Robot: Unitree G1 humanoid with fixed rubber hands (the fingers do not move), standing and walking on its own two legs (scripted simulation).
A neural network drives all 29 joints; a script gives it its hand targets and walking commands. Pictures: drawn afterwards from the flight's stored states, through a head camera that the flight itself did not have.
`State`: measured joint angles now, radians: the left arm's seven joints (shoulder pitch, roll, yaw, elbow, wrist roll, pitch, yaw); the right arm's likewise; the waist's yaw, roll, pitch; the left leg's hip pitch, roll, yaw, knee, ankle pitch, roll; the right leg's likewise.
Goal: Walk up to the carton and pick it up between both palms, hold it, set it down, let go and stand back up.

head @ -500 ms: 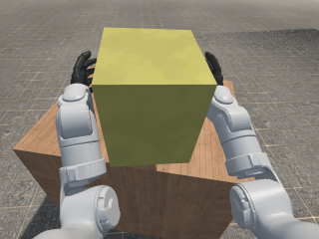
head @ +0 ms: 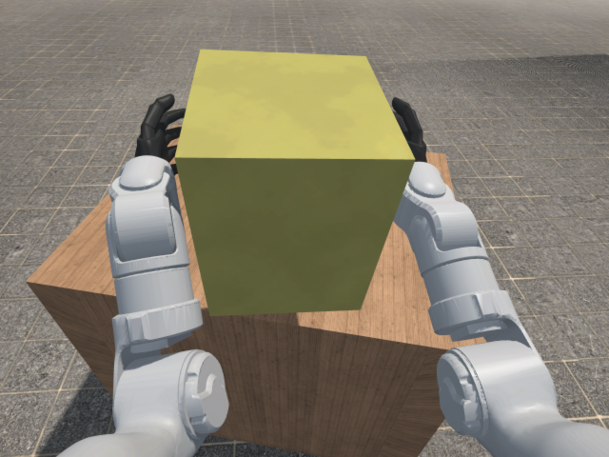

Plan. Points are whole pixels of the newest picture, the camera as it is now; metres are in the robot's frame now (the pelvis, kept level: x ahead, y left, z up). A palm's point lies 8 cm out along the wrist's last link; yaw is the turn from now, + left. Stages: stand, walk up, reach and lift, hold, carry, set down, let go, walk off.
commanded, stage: hold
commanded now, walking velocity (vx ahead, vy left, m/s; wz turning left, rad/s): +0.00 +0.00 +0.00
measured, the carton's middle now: (286, 189) +0.38 +0.01 +0.20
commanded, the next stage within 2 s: set down in 1.08 s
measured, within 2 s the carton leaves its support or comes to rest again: neither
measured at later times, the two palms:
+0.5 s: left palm (154, 166) +0.37 +0.16 +0.25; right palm (406, 166) +0.37 -0.14 +0.24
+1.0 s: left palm (156, 171) +0.36 +0.15 +0.24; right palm (409, 167) +0.36 -0.14 +0.24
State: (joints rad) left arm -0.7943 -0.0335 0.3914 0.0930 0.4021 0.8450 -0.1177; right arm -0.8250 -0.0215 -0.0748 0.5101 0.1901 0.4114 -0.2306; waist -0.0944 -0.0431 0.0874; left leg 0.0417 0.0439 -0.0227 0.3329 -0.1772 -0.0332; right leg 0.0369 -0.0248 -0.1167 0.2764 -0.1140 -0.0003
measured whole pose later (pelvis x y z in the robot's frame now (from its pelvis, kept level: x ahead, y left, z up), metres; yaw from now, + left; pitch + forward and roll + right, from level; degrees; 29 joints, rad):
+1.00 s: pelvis +0.00 +0.00 +0.00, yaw -1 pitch -12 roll -1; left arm -0.75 -0.05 0.39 0.05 0.41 0.86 -0.12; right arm -0.80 -0.03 -0.04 0.50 0.22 0.42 -0.24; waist -0.09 -0.05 0.08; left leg 0.07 0.05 -0.01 0.33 -0.18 -0.03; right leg 0.05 -0.02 -0.10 0.28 -0.12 0.00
